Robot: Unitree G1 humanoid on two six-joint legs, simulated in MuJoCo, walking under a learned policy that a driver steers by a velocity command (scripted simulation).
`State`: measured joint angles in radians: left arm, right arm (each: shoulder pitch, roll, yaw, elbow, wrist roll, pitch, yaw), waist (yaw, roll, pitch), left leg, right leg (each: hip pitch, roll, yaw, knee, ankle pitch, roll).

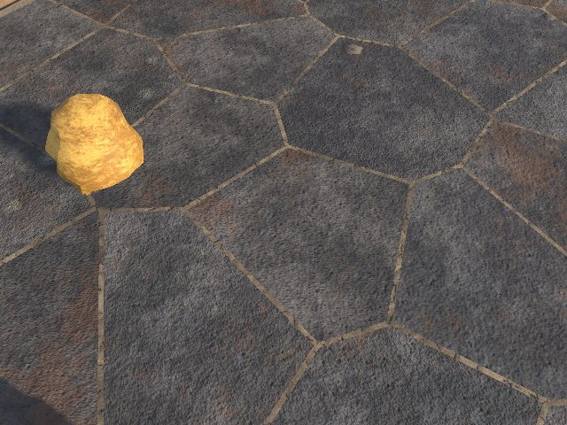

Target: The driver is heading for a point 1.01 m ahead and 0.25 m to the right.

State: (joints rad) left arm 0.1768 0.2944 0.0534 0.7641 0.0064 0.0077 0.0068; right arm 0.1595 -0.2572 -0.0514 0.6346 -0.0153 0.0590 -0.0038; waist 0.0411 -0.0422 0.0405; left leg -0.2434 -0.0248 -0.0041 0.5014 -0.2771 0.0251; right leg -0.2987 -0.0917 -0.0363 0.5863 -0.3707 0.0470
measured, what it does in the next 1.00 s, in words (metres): walks ahead, turning right: right foot, then left foot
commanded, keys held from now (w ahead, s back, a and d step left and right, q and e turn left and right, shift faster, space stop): e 0.32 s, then w+e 0.42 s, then w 0.02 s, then w+q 0.24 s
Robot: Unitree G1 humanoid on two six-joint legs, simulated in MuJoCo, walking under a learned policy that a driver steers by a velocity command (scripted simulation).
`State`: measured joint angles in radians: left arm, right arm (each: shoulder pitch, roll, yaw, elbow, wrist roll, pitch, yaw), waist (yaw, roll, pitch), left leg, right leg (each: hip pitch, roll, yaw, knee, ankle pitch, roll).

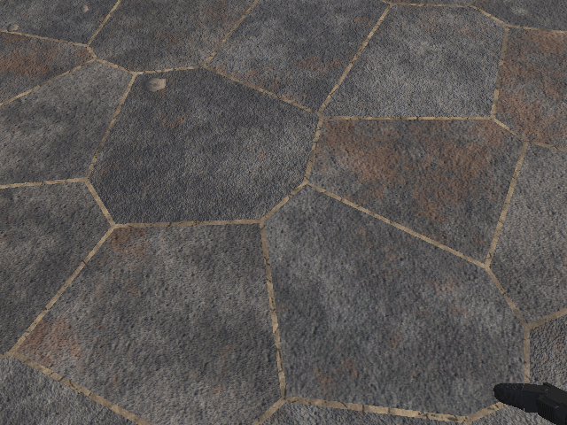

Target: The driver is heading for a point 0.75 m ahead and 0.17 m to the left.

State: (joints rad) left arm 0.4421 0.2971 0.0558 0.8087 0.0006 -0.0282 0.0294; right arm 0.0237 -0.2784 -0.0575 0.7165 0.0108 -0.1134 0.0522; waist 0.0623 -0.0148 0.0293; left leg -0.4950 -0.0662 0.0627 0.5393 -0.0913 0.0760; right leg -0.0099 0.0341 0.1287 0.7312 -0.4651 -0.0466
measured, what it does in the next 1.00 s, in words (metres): walks ahead, turning left: right foot, then left foot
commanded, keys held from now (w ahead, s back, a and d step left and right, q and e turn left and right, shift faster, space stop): w+q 0.94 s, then no key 0.06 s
